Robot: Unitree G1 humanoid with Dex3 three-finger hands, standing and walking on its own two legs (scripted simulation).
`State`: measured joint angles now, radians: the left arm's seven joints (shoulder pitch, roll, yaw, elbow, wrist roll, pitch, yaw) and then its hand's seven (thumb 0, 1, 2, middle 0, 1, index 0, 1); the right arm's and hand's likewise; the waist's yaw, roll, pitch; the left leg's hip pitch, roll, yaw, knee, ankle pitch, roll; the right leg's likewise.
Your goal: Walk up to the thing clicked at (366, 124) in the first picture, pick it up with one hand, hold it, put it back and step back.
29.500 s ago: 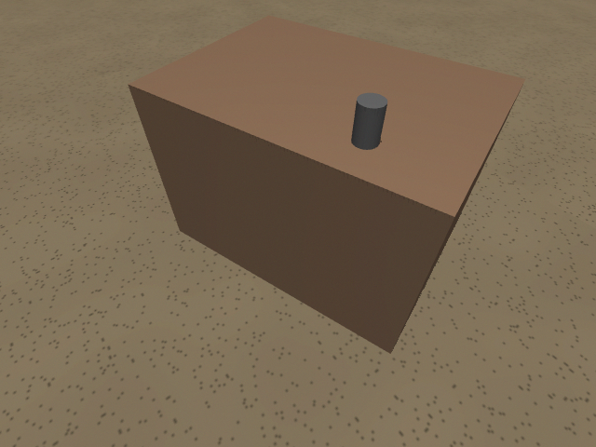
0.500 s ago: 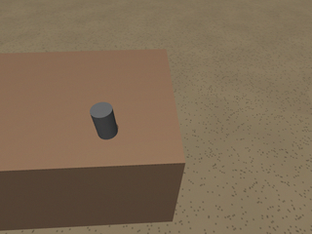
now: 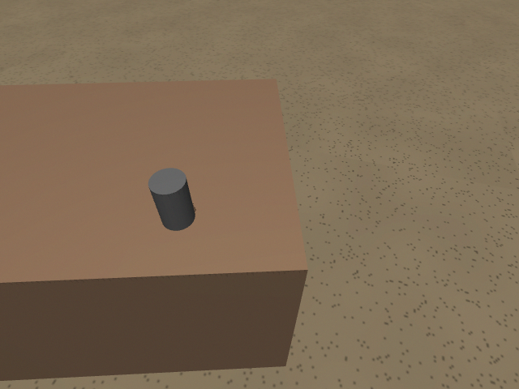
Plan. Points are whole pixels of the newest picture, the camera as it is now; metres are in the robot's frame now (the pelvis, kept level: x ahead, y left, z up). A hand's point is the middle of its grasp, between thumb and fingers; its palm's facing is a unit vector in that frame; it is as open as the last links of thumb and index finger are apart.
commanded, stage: stand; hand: left
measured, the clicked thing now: (173, 200) +0.49 +0.19 -0.02
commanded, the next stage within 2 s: step back in 0.08 s
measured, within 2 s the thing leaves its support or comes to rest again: neither
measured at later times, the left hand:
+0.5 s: hand out of the picture +0.09 +0.30 -0.19, palm faces -0.03 -0.92 -0.38, open 7.3 cm
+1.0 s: hand out of the picture -0.03 +0.27 -0.15, palm faces -0.08 -0.92 -0.39, open 7.3 cm
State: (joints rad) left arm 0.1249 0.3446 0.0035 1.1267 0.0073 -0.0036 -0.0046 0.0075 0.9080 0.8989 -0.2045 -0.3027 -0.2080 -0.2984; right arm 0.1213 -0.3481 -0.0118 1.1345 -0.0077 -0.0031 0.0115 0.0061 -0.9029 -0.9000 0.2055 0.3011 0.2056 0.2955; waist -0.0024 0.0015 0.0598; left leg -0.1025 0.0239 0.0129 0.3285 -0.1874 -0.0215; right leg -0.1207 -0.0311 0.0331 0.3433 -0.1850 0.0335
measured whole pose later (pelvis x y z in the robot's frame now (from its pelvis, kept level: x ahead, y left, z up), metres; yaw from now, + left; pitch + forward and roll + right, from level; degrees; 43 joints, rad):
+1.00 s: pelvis -0.16 +0.02 -0.02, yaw -4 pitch -1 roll +1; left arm 0.15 0.34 0.06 0.82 0.02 0.05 0.00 0.01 0.91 0.90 -0.21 -0.30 -0.21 -0.30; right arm 0.15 -0.40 -0.04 0.88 0.02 0.04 -0.02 0.01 -0.90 -0.90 0.21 0.30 0.21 0.30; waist 0.01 0.02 0.16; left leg -0.45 -0.10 -0.11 1.11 -0.52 0.00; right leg -0.29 0.01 0.05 0.61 -0.30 -0.02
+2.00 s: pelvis -0.47 +0.01 -0.03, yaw +1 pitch -3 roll +0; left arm 0.08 0.39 0.07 0.80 0.01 0.09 0.02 0.01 0.91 0.90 -0.21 -0.30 -0.21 -0.30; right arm 0.20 -0.36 -0.03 0.89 -0.03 0.03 0.00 0.01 -0.90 -0.90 0.21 0.30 0.21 0.30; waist 0.00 -0.03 0.18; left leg -0.32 -0.04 -0.02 0.67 -0.30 0.03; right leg -0.48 0.04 0.10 1.04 -0.53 -0.01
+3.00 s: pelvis -0.65 -0.02 -0.02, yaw +4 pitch -2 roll +0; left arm 0.20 0.35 0.04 1.01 0.03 -0.01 -0.02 0.01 0.91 0.90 -0.21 -0.30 -0.21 -0.30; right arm 0.19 -0.37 -0.06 1.03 -0.03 -0.02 0.02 0.01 -0.90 -0.90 0.21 0.30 0.21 0.30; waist 0.03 0.00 0.05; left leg -0.24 -0.02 -0.02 0.57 -0.28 0.01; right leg -0.26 -0.03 -0.02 0.60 -0.30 0.01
